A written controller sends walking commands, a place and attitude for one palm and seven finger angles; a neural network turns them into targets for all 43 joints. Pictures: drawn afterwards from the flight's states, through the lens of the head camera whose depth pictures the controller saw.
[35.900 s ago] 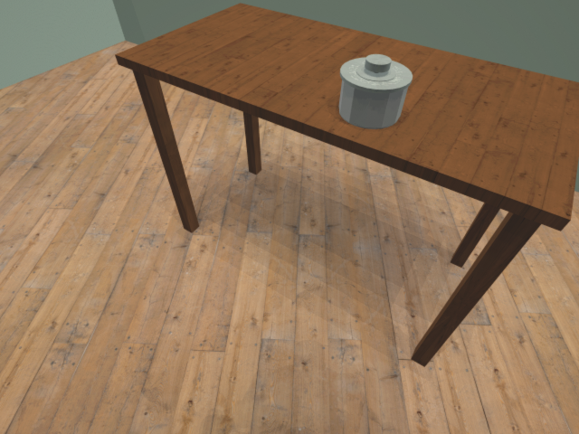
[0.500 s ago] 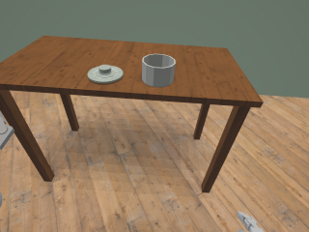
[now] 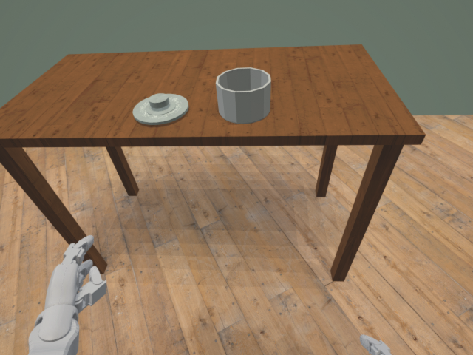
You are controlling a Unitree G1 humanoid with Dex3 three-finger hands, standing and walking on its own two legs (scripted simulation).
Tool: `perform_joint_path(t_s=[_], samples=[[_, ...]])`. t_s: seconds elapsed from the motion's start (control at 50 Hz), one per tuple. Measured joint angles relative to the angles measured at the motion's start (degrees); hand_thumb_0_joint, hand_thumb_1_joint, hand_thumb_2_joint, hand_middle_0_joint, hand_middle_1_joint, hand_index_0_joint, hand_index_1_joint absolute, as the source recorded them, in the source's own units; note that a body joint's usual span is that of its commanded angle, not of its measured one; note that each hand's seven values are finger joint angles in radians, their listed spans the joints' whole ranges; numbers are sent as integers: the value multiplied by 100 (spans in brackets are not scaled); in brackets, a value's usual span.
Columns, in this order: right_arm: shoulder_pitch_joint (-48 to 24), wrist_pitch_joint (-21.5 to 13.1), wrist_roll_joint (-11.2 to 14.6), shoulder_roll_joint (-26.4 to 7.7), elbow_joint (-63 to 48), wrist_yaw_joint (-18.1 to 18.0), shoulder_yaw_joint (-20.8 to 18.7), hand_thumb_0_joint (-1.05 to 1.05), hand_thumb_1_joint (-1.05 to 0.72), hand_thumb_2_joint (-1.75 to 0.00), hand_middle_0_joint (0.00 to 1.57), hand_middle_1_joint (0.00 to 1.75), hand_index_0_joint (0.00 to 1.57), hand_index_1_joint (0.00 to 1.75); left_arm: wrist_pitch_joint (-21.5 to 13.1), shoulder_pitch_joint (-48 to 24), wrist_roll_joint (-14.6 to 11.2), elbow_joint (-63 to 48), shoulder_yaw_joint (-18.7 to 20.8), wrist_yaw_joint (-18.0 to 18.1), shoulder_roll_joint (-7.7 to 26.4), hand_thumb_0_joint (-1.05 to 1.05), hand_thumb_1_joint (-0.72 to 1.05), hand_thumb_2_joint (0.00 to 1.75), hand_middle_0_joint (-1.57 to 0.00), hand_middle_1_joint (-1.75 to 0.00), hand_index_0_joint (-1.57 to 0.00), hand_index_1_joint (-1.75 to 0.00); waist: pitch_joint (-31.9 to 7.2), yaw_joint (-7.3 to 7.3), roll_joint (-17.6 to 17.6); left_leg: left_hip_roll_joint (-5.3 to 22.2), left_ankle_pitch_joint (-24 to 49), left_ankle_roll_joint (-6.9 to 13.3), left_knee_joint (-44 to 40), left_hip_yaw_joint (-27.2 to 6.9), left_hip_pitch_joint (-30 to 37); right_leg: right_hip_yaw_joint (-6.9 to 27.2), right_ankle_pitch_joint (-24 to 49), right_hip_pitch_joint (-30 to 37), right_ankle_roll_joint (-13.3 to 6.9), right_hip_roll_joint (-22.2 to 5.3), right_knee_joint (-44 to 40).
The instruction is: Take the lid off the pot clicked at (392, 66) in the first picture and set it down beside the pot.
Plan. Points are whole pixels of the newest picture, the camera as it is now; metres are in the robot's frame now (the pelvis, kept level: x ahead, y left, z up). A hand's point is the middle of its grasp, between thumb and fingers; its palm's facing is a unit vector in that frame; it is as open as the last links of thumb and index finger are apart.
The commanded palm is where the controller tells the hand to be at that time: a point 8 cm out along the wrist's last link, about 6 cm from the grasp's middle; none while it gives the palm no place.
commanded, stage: let the arm hang, fingers relaxed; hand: left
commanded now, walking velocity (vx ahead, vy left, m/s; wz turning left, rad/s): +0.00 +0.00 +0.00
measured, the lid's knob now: (159, 100) +0.75 +0.22 +0.09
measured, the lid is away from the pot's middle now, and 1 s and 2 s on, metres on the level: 0.24 0.24 0.24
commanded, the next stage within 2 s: look to check the result in 0.94 s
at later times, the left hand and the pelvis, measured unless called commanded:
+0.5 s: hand out of the picture +0.07 +0.15 -0.16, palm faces +0.06 -0.97 -0.23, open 7.3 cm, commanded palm none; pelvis +0.02 -0.04 +0.01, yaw +2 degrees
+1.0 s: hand out of the picture +0.02 +0.14 -0.16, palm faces +0.06 -0.98 -0.17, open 7.3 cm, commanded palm none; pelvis +0.02 -0.03 +0.02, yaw +0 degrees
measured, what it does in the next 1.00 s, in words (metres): stands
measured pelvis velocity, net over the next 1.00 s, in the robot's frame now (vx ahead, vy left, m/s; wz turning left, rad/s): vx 0.02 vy -0.03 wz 0.01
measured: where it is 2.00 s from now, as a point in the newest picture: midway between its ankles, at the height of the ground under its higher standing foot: outside the picture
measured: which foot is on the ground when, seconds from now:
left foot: down 0.00-1.00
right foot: down 0.00-1.00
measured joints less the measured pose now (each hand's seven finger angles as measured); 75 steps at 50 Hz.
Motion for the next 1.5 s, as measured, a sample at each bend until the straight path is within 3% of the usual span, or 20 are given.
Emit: perform_joint_path(t_s=[0.06,0.1,0.12,0.16,0.2,0.24,0.28,0.34,0.42,0.54,0.66,0.82,1.5], samples=[[135,114,-80,139,90,-51,81,1,-91,-90,20,30,20,30,294,-57,-27,1630,-667,-161,-441,1,92,90,-19,-30,-18,-30,384,-80,-321,-8,118,-123,-217,8,135,149,74,-115,26,9,-196],[228,209,-60,207,220,-70,118,0,-91,-90,20,30,20,30,265,87,-38,2318,-1044,-292,-734,1,92,90,-19,-30,-18,-30,692,-28,-514,93,78,-252,-157,14,171,131,614,230,-6,-20,-1276],[306,257,-16,255,282,-65,120,0,-91,-90,20,30,20,30,192,235,-31,2559,-1203,-341,-831,1,92,90,-19,-30,-18,-30,777,22,-680,98,-9,-310,-6,43,105,195,1107,403,-126,-69,-1836],[406,363,67,264,493,-87,16,0,-91,-90,20,30,20,30,-123,160,-235,2695,-1063,-350,-973,-6,96,90,-20,-30,-20,-30,1066,70,-568,270,-486,-330,572,-224,-143,-131,1213,441,-288,97,-1860],[528,474,80,224,732,-79,-80,1,-91,-90,20,30,20,30,-238,-17,-145,2895,-1154,-309,-920,-10,98,90,-20,-30,-20,-30,1194,105,-349,366,-746,-296,1155,-351,-340,-449,1130,594,-348,224,-2095],[624,547,68,225,884,-83,-142,1,-91,-90,20,30,20,30,-236,-60,-50,3088,-1127,-229,-829,-10,97,90,-21,-30,-21,-30,1170,148,-281,391,-802,-240,1553,-270,-411,-532,1213,705,-372,298,-2408],[700,543,80,255,938,-99,-163,1,-91,-90,20,30,20,30,-215,-50,-7,3343,-1071,-150,-701,-9,97,90,-21,-30,-21,-30,1104,133,-298,413,-802,-198,1254,-153,-226,-512,1349,801,-382,325,-2691],[879,415,110,283,908,-128,-158,1,-91,-90,20,30,20,30,-176,23,-59,3692,-1028,-114,-539,-6,95,90,-21,-30,-20,-30,955,56,-209,500,-97,-142,-166,-169,383,-533,1368,829,-346,386,-2794],[860,430,114,469,1058,-255,-78,0,-91,-90,19,30,20,30,-179,43,-120,4073,-1013,-88,-387,-3,93,90,-20,-30,-20,-30,959,143,-238,465,-267,-204,-476,-78,741,-425,1377,1101,-326,364,-2970],[681,460,118,653,1224,-312,-34,1,-93,-90,20,30,20,30,-191,111,-117,4418,-1104,-70,-453,0,92,90,-20,-30,-19,-30,881,204,-71,471,-167,-212,-763,-12,1095,-350,1496,1447,-294,378,-3273],[628,429,128,631,1404,-284,-25,2,-95,-90,20,30,20,30,-181,161,-99,4627,-1161,-51,-636,0,92,90,-20,-30,-19,-30,815,246,-97,438,-76,-163,-971,50,1286,-282,1582,1603,-254,355,-3434],[677,365,140,722,1533,-299,13,1,-93,-90,20,30,20,30,-185,237,-86,4823,-1138,-54,-622,1,94,90,-20,-30,-20,-30,840,271,-227,406,-10,-137,-1073,99,1375,-232,1622,1650,-234,329,-3464],[766,321,162,905,1727,-317,16,0,-91,-90,20,30,20,30,-229,462,-67,5051,-1156,-20,-862,2,93,90,-20,-30,-20,-30,941,273,-211,367,-11,-99,-1027,146,1305,-190,1612,1551,-194,292,-3376]])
